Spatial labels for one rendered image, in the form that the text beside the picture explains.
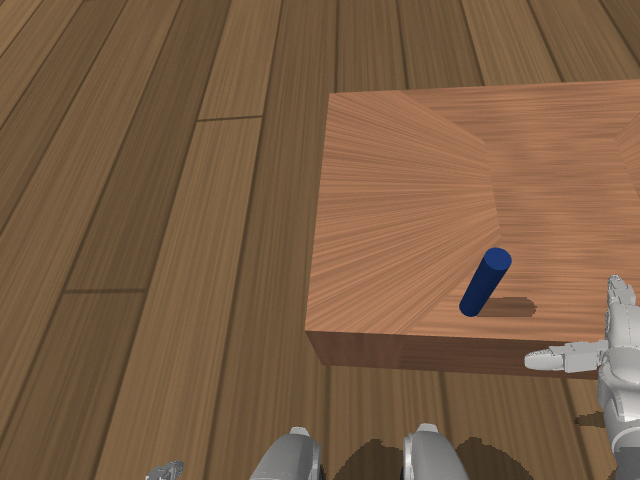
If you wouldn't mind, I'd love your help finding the right robot arm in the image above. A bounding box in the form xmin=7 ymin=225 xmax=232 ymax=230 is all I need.
xmin=597 ymin=347 xmax=640 ymax=480

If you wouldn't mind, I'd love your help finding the can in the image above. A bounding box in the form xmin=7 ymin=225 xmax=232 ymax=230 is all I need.
xmin=459 ymin=248 xmax=512 ymax=317

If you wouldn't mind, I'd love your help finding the right robot hand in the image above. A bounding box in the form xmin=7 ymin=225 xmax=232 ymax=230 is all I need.
xmin=524 ymin=275 xmax=640 ymax=373

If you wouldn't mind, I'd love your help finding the left robot hand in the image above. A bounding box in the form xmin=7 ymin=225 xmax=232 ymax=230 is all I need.
xmin=146 ymin=460 xmax=184 ymax=480

